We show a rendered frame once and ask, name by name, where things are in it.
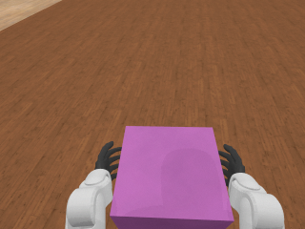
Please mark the left robot hand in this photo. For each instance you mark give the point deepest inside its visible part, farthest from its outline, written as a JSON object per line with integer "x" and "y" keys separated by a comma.
{"x": 104, "y": 160}

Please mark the right robot hand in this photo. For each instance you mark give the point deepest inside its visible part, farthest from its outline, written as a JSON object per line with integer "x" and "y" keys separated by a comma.
{"x": 234, "y": 165}

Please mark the carton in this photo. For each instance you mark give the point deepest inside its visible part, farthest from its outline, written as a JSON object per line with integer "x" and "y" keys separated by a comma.
{"x": 170, "y": 178}

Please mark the left robot forearm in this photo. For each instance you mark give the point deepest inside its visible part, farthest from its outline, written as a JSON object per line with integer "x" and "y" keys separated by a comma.
{"x": 86, "y": 207}

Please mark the right robot forearm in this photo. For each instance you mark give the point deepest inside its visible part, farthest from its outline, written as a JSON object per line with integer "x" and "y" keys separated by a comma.
{"x": 256, "y": 208}

